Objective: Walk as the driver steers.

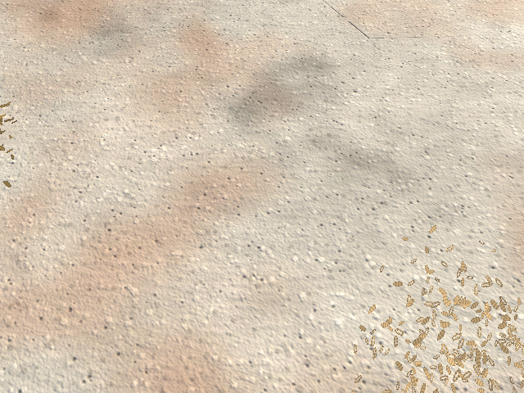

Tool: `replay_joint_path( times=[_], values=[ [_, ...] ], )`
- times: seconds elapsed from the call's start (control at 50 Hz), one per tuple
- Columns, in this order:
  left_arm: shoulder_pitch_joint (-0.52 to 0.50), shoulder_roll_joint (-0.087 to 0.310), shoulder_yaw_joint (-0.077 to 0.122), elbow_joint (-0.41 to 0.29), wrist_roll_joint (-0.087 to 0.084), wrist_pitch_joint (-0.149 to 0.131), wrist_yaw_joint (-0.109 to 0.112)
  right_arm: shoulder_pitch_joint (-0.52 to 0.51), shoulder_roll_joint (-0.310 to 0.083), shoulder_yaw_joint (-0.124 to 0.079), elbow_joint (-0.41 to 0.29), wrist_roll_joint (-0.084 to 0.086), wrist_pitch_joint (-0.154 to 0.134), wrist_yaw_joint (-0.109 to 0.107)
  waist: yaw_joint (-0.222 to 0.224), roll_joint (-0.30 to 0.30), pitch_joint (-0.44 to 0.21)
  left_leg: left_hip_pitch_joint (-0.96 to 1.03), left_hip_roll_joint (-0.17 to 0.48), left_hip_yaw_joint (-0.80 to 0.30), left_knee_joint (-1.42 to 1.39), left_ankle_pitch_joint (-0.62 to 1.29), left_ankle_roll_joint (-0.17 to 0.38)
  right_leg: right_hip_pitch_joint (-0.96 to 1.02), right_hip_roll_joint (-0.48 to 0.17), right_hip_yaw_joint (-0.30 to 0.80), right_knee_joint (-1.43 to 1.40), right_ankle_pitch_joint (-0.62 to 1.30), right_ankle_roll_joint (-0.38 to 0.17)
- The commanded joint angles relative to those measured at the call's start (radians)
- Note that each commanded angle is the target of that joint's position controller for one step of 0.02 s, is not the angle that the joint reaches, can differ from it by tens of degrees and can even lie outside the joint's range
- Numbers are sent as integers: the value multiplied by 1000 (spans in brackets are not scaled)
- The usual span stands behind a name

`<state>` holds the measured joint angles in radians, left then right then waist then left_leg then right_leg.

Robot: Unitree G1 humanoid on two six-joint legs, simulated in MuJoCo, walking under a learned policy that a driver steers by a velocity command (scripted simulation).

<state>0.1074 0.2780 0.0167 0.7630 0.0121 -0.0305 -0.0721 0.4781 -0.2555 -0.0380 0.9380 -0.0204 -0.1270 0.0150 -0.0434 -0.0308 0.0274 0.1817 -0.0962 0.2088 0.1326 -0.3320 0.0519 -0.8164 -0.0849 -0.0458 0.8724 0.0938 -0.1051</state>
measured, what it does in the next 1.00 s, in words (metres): walks ahead, turning right: right foot, then left foot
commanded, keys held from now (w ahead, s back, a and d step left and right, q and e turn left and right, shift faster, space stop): w+e+shift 0.72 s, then shift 0.28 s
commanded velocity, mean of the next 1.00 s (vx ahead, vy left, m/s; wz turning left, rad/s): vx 0.88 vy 0.00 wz -0.80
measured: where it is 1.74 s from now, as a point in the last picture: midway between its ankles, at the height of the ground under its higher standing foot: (359, 214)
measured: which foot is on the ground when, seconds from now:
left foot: down 0.00-0.14, up 0.16-0.54, down 0.56-0.96, up 0.98-1.00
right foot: up 0.00-0.12, down 0.14-0.54, up 0.56-0.94, down 0.96-1.00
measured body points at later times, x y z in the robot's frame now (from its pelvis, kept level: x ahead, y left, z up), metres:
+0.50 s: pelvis +0.49 -0.05 +0.00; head +0.53 -0.07 +0.45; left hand +0.55 +0.25 -0.12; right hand +0.68 -0.34 -0.05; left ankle +0.76 +0.03 -0.69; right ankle +0.29 -0.03 -0.73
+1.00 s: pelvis +0.87 -0.24 -0.02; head +0.89 -0.28 +0.43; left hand +1.21 -0.29 -0.08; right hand +0.64 -0.42 -0.15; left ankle +0.80 +0.00 -0.66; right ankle +0.93 -0.38 -0.74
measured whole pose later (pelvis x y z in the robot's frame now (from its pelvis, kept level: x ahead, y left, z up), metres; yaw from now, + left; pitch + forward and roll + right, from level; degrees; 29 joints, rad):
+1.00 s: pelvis +0.87 -0.24 -0.02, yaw -48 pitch +1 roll +3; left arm -0.02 0.29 0.01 0.61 0.02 -0.06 -0.05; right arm 0.43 -0.30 -0.04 0.85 0.01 -0.09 -0.03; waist -0.09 -0.04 0.07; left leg -0.06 0.02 0.11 0.93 -0.58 -0.04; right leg -0.54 0.07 0.00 0.59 -0.08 -0.15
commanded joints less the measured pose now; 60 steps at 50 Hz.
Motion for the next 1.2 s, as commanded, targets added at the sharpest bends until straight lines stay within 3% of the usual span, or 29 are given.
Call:
replay_joint_path(
  times=[0.02,0.08,0.12,0.14,0.16,0.18,0.2,0.22,0.28,0.36,0.46,0.5,0.54,0.56,0.58,0.6,0.64,0.74,0.78,0.84,0.86,0.92,0.96,0.98,1.0,1.02,1.06,1.12,1.2],
  values=[
    [-117,21,-10,-82,0,-17,-15,-40,-126,-11,-51,6,-24,-24,37,60,126,-192,253,52,-76,952,-43,208,63,-120,-160,99,-42],
    [60,94,10,-30,-3,-10,-1,-59,-213,-31,-69,-13,22,-64,147,148,-32,-6,295,63,245,1513,-65,392,185,-175,-191,-63,-77],
    [458,185,60,84,-4,-5,23,-162,-252,-48,-108,-35,62,-71,334,154,-197,-138,322,22,777,1473,-37,779,203,-83,-216,-226,-141],
    [512,217,88,106,-9,1,47,-191,-222,-47,-108,-34,63,-50,337,51,-172,-336,204,23,1157,809,-21,916,156,23,-266,-323,-176],
    [421,280,102,102,-5,13,55,-189,-43,-1,-179,-48,35,-30,176,-214,-100,-775,41,-65,1500,-161,-50,1057,-3,346,-195,-94,-258],
    [375,327,119,66,6,20,55,-185,-57,12,-279,-5,10,-22,148,-216,-274,-1042,24,-275,1598,-173,-63,1236,-141,816,-477,-420,-439],
    [343,254,113,45,11,16,63,-255,-119,14,-276,-17,-14,-21,155,7,-168,-1083,94,-323,1478,-67,-40,1136,-162,875,-638,-568,-376],
    [310,196,100,58,10,12,66,-279,-134,11,-273,-15,-20,-17,101,110,-59,-1028,136,-318,1351,2,-39,965,-134,791,-667,-538,-319],
    [255,151,77,55,-4,-29,76,-284,-107,26,-273,-62,39,-14,-2,163,46,-853,206,-298,1157,-20,-97,618,-7,557,-679,-307,-263],
    [280,182,87,48,-10,-59,67,-501,-71,50,-375,-41,64,6,54,81,109,-739,205,-208,757,213,-132,427,106,419,-724,-102,-214],
    [361,209,105,67,-22,-53,60,-603,-84,51,-430,-11,54,4,144,-13,31,-637,120,-197,449,444,-84,650,86,433,-643,229,-125],
    [327,237,112,56,-19,-53,69,-511,-134,31,-409,-10,49,-9,94,-23,-42,-463,73,-212,375,376,-67,707,85,444,-508,433,-76],
    [229,297,124,33,-3,-59,63,-171,-236,-17,-325,1,42,-39,-111,-29,-222,-99,94,-235,399,223,-48,641,110,432,-117,478,-35],
    [192,197,97,5,2,-72,62,54,-304,-48,-283,-23,39,-61,-195,53,-341,138,263,-392,423,-79,-22,489,159,370,204,184,-29],
    [319,16,50,-40,-42,-67,67,29,-360,-57,-283,-72,38,-57,-59,362,-440,332,578,-900,266,-302,53,189,256,257,500,-644,-4],
    [302,99,42,-51,-28,-53,74,-81,-318,-67,-295,-49,49,-46,-33,358,-410,231,573,-1120,130,-510,93,73,180,196,570,-534,-21],
    [160,159,57,-40,9,-26,56,-206,-154,-33,-291,-36,55,-37,-22,101,-136,-58,457,-744,125,-299,69,73,77,145,489,-367,-10],
    [25,46,21,-137,28,26,4,-100,-69,-7,-157,-2,16,-12,35,107,25,-256,382,-331,66,291,23,33,-9,118,423,-335,8],
    [-22,40,10,-180,34,19,4,-134,-88,-8,-150,1,-2,-5,71,104,57,-322,346,-188,65,702,29,72,23,85,280,-273,25],
    [-76,29,-8,-184,27,-2,-19,-176,-129,-12,-142,8,-15,-2,80,95,74,-437,252,-22,44,804,4,337,101,-41,-140,-48,31],
    [-60,42,7,-185,-56,-29,-6,-208,-269,-54,-186,45,-16,-31,79,144,26,-388,257,-46,82,876,12,404,112,-11,-158,-39,47],
    [38,141,45,-166,-15,-41,-2,-169,-298,-64,-176,59,4,-63,154,138,-90,-259,306,-65,312,1132,0,581,174,-7,-267,-46,-7],
    [236,201,77,-103,4,-26,26,-164,-248,-47,-190,55,20,-63,245,58,-164,-416,218,-49,772,772,-58,903,107,100,-420,244,-79],
    [204,279,71,-106,21,-21,51,-39,-107,-8,-212,-20,17,-46,102,-270,-257,-715,82,-79,1213,-386,-99,1178,-137,349,-210,1034,-164],
    [202,233,53,-156,43,-26,50,110,-145,7,-178,20,10,-22,95,-190,-582,-770,81,-357,1380,-429,-91,1316,-335,628,-208,1135,-355],
    [165,209,59,-162,27,-17,41,31,-228,-12,-185,52,19,-16,124,-53,-555,-787,112,-359,1391,-336,-103,1222,-306,599,-315,872,-377],
    [29,136,44,-157,-31,-20,41,-127,-211,-15,-210,42,44,-43,64,107,-256,-836,188,-297,1215,-188,-123,874,-183,478,-435,432,-268],
    [-12,119,41,-129,0,-31,41,-105,-174,-20,-215,31,89,-66,-12,43,-146,-645,207,-287,1070,-126,-143,518,-123,347,-523,415,-222],
    [-13,107,44,-87,4,-23,61,-150,-91,-2,-226,14,91,-70,-10,-17,-201,-557,186,-255,800,29,-145,484,-56,200,-514,479,-178]
  ],
)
